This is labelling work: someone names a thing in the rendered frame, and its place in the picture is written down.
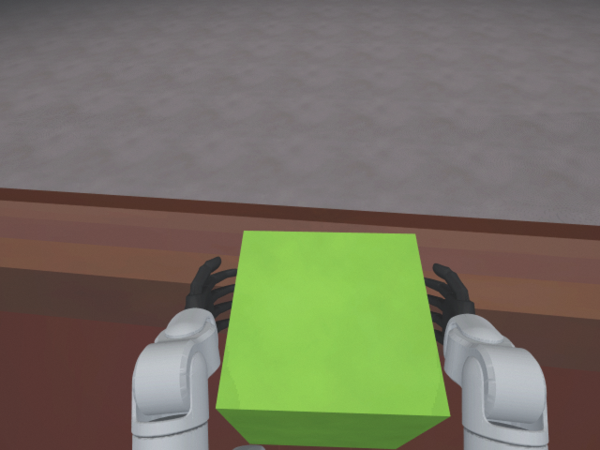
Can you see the robot right forearm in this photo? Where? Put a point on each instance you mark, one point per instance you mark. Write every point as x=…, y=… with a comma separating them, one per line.
x=504, y=393

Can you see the robot left forearm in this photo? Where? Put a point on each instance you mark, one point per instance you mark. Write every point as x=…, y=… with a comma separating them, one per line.
x=170, y=405

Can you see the robot left hand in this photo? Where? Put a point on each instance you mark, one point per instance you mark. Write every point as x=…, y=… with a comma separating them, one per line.
x=201, y=296

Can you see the robot right hand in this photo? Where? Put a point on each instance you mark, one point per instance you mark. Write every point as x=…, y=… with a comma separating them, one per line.
x=456, y=300

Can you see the carton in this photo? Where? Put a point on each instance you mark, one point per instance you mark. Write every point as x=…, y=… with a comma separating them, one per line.
x=331, y=342

